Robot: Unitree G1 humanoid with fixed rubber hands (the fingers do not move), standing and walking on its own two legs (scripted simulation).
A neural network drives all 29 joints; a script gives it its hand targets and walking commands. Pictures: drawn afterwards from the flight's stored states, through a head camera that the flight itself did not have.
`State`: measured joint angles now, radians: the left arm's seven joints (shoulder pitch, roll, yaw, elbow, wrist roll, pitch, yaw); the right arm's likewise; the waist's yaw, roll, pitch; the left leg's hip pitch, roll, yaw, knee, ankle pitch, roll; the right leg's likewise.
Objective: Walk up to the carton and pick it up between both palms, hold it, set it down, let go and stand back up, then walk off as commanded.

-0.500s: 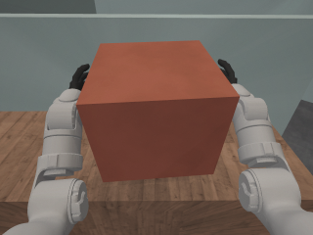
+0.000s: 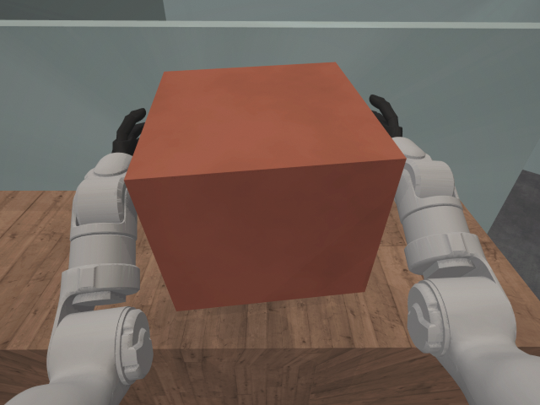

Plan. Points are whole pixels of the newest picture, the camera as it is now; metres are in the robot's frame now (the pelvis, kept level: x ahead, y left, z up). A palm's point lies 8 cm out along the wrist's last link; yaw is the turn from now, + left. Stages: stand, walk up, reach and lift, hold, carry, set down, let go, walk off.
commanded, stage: hold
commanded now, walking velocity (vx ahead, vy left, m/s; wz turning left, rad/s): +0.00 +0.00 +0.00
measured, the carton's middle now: (261, 178) +0.38 +0.03 +0.21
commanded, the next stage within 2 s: none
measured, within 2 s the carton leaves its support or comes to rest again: neither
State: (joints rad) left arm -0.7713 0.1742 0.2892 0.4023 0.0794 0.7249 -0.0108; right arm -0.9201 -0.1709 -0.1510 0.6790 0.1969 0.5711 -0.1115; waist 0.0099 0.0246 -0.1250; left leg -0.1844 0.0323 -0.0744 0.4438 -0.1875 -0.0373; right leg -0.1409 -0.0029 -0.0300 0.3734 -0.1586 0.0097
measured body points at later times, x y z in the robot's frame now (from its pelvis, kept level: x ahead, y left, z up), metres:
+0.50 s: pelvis -0.01 +0.00 +0.00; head -0.09 +0.00 +0.44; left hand +0.36 +0.21 +0.25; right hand +0.38 -0.16 +0.26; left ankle +0.04 +0.14 -0.74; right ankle +0.03 -0.13 -0.74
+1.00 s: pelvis +0.00 +0.00 +0.00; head -0.07 +0.00 +0.44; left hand +0.38 +0.21 +0.24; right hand +0.40 -0.15 +0.25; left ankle +0.04 +0.14 -0.74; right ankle +0.03 -0.13 -0.74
